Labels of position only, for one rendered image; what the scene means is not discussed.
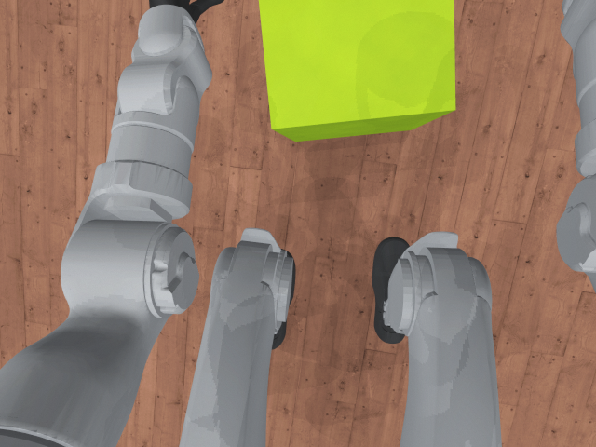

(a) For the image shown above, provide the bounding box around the robot right foot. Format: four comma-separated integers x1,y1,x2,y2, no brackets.
372,237,410,344

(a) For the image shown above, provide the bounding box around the robot right thigh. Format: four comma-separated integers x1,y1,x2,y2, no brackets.
391,247,502,447

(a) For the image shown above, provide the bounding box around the robot left upper arm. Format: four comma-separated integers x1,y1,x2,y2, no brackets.
0,220,199,447

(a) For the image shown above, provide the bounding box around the right robot forearm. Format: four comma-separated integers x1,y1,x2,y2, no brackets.
561,0,596,177

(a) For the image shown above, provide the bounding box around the carton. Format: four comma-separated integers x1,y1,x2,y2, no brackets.
259,0,455,142

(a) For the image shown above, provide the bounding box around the robot right upper arm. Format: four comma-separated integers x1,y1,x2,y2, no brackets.
556,173,596,293

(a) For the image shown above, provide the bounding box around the left robot forearm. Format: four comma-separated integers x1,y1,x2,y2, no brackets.
61,5,212,298

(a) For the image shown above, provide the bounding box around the robot left hand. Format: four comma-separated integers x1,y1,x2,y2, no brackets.
149,0,224,24

